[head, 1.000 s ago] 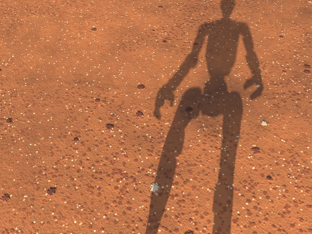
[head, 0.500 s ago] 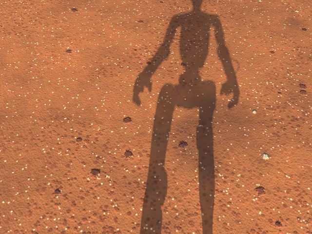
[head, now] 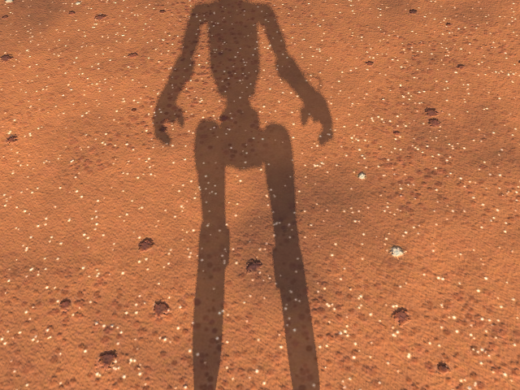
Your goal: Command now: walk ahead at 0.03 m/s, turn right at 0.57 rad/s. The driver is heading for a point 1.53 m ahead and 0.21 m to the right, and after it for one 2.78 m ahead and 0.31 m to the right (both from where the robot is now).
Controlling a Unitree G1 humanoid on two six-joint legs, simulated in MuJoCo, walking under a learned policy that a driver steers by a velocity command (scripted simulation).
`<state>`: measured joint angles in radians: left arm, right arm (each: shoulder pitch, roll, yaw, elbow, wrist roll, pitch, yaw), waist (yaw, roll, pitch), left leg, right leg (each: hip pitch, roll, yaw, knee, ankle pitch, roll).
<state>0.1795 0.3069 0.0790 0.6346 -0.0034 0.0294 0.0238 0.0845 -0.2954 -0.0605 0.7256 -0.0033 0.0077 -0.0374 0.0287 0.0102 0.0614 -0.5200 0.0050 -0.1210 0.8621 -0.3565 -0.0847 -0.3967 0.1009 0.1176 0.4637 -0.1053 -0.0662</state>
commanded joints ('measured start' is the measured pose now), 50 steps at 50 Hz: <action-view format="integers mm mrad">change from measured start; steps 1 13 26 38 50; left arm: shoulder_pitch -29 57 -42 -104 -115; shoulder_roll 164 149 89 38 125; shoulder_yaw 48 61 30 -16 28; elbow -83 -47 -123 -24 35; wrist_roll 1 -10 -21 37 10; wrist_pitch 1 29 42 -43 -3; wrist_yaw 9 6 -38 -9 12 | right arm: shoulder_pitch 33 -3 58 127 101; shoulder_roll -80 -103 -199 -94 -87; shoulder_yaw -22 -33 -70 -27 -23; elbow -49 -91 -69 22 -45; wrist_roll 5 -4 20 20 24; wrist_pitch -15 -33 -2 21 39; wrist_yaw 3 4 17 18 33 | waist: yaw -10 6 -60 -51 -21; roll -157 111 186 -148 -120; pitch -185 -90 -129 -128 -109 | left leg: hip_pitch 78 369 448 134 123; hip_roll -27 257 313 74 64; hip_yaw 22 -125 80 75 162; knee -80 -522 -474 48 -77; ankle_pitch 26 441 550 -21 -118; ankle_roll -3 264 283 -21 29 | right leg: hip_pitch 124 -249 13 246 325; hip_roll -226 -31 -114 -303 -434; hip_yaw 297 29 -173 -59 -31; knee -139 773 200 -122 -96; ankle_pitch -87 -330 -256 347 336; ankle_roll -148 140 116 -133 -189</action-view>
